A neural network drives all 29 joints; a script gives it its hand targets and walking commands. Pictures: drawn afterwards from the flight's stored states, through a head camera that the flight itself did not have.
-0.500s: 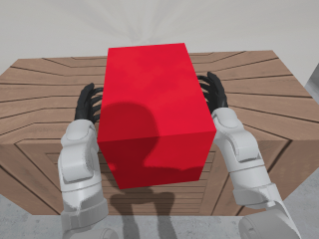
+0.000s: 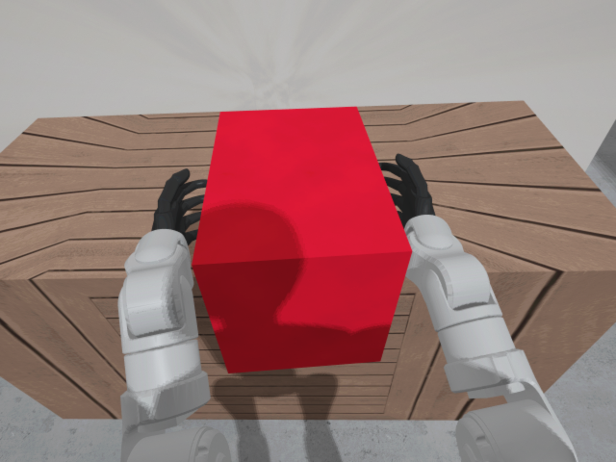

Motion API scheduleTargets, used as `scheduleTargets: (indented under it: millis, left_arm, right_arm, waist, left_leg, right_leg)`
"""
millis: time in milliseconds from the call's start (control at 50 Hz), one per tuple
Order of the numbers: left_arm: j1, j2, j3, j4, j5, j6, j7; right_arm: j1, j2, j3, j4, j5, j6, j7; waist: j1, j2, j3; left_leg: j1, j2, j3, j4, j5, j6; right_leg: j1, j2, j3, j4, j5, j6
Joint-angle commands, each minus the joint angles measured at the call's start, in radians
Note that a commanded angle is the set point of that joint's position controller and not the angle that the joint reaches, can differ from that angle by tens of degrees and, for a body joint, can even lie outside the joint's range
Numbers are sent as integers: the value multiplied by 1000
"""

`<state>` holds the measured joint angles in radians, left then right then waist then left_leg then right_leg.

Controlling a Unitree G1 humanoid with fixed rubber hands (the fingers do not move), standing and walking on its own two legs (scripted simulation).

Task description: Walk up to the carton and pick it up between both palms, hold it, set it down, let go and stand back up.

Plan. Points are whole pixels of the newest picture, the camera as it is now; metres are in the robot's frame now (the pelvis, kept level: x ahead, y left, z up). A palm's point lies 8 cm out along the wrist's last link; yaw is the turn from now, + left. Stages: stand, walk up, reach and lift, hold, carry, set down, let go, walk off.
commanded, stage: hold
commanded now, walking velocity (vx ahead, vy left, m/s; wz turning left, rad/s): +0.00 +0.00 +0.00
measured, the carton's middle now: (296, 231) +0.39 +0.01 +0.11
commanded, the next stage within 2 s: none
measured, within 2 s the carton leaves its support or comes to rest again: neither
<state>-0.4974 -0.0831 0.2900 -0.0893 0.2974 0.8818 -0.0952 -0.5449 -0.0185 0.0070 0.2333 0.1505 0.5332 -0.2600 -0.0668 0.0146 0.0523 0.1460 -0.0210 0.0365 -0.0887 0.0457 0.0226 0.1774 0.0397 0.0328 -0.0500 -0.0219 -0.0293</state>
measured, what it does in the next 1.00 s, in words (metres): stands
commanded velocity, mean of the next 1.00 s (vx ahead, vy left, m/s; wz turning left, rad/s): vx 0.00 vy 0.00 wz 0.00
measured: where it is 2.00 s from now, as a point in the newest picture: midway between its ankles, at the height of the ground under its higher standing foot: outside the picture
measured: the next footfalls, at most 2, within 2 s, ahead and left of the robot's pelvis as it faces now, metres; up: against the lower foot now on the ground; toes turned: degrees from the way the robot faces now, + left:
none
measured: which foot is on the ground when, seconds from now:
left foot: down 0.00-1.00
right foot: down 0.00-1.00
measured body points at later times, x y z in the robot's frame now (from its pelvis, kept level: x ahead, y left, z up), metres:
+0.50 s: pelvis +0.01 +0.00 +0.00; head -0.02 -0.01 +0.45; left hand +0.35 +0.15 +0.19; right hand +0.36 -0.14 +0.18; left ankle +0.01 +0.10 -0.76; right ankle -0.02 -0.10 -0.76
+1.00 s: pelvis +0.00 +0.00 +0.00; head -0.01 -0.01 +0.45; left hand +0.36 +0.15 +0.17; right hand +0.37 -0.14 +0.16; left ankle +0.01 +0.10 -0.76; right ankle -0.02 -0.10 -0.76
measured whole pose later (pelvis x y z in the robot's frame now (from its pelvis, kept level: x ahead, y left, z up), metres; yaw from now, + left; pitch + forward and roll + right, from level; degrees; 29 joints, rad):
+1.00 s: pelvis +0.00 +0.00 +0.00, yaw +0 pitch -5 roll +0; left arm -0.50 -0.08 0.29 -0.10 0.29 0.87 -0.09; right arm -0.56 -0.02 0.01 0.23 0.16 0.52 -0.26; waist -0.06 0.01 0.06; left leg 0.13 -0.02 0.04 -0.09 0.05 0.02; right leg 0.17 0.04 0.03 -0.06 -0.02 -0.03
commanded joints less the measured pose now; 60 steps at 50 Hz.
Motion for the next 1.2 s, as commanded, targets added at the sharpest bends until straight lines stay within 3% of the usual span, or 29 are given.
scheduleTargets:
  millis: [0,60,100,180,240,340,380,420,540,600,680,800,840,880,960,1020,1040,1100,1140,1180]
  left_arm:
    - [-508,-383,-393,-201,-174,-63,-91]
    - [-487,-389,-433,-218,-184,-68,-73]
    - [-406,-361,-408,-160,-167,-53,-74]
    - [-420,-297,-327,-76,-127,-30,-96]
    - [-463,-301,-295,-76,-126,-34,-110]
    - [-489,-393,-424,-240,-193,-59,-87]
    - [-428,-388,-444,-248,-194,-47,-80]
    - [-386,-356,-435,-229,-183,-29,-84]
    - [-436,-275,-326,-122,-134,-4,-115]
    - [-500,-314,-326,-107,-145,-34,-113]
    - [-507,-407,-416,-211,-187,-68,-85]
    - [-421,-306,-321,-65,-122,-40,-96]
    - [-448,-283,-274,-21,-108,-38,-110]
    - [-476,-296,-276,-36,-115,-44,-116]
    - [-534,-405,-415,-220,-183,-75,-91]
    - [-468,-422,-476,-279,-209,-72,-68]
    - [-421,-405,-469,-248,-197,-58,-69]
    - [-373,-297,-371,-123,-144,-18,-90]
    - [-401,-252,-302,-59,-116,1,-111]
    - [-463,-248,-263,-36,-110,-6,-124]
  right_arm:
    - [-560,392,345,-321,104,-64,69]
    - [-561,382,386,-351,114,-66,71]
    - [-483,351,385,-311,94,-49,71]
    - [-434,308,297,-154,60,-27,72]
    - [-481,322,273,-161,61,-34,67]
    - [-568,408,394,-367,132,-60,60]
    - [-510,389,414,-373,134,-50,56]
    - [-447,349,402,-335,119,-35,53]
    - [-430,292,274,-178,67,-15,52]
    - [-535,342,280,-234,73,-39,57]
    - [-589,416,388,-374,119,-61,63]
    - [-456,314,321,-178,56,-30,71]
    - [-450,301,268,-106,40,-26,71]
    - [-487,324,259,-127,53,-38,70]
    - [-597,420,371,-328,121,-70,65]
    - [-552,416,445,-402,145,-67,66]
    - [-501,388,439,-378,133,-56,64]
    - [-400,290,337,-202,73,-21,62]
    - [-389,260,266,-104,51,-9,58]
    - [-453,273,225,-92,47,-16,58]
  waist:
    - [15,5,-404]
    - [9,13,-500]
    - [2,-20,-439]
    - [-4,-31,-239]
    - [9,-25,-220]
    - [14,12,-485]
    - [-3,12,-495]
    - [-15,5,-433]
    - [-11,-4,-181]
    - [12,-11,-241]
    - [18,-6,-477]
    - [4,-43,-291]
    - [5,-35,-219]
    - [10,-9,-216]
    - [9,35,-465]
    - [2,16,-567]
    - [-3,14,-521]
    - [-20,-15,-288]
    - [-17,-22,-140]
    - [-3,-30,-119]
  left_leg:
    - [144,36,-24,29,215,-5]
    - [203,38,-32,50,306,-8]
    - [204,43,-34,42,268,-8]
    - [112,41,-17,9,89,-4]
    - [84,34,-9,11,81,-2]
    - [183,33,-33,42,326,-6]
    - [220,38,-42,52,386,-19]
    - [220,36,-39,50,371,-23]
    - [78,36,-7,-1,52,-13]
    - [66,33,-7,7,50,4]
    - [158,41,-29,28,236,5]
    - [133,40,-17,14,118,2]
    - [94,35,-9,12,48,3]
    - [82,35,-7,9,54,0]
    - [167,33,-29,38,287,-9]
    - [223,37,-46,61,419,-18]
    - [226,38,-46,65,420,-23]
    - [163,38,-28,34,210,-27]
    - [101,36,-11,12,60,-22]
    - [64,33,-2,12,1,-9]
  right_leg:
    - [5,-31,1,58,279,65]
    - [13,-29,11,74,358,69]
    - [5,-30,3,58,322,75]
    - [-39,-30,1,25,153,83]
    - [-28,-35,8,24,157,77]
    - [57,-31,17,79,409,71]
    - [62,-25,13,75,451,73]
    - [50,-24,6,58,427,78]
    - [-27,-32,-4,15,123,78]
    - [-32,-44,9,33,125,74]
    - [26,-37,7,73,316,73]
    - [-34,-32,0,37,195,87]
    - [-59,-33,6,26,110,79]
    - [-46,-35,5,20,109,74]
    - [30,-31,14,74,358,65]
    - [71,-28,11,97,489,67]
    - [58,-26,10,86,475,72]
    - [-14,-23,-2,34,267,81]
    - [-59,-26,-8,10,123,80]
    - [-75,-30,-3,9,51,77]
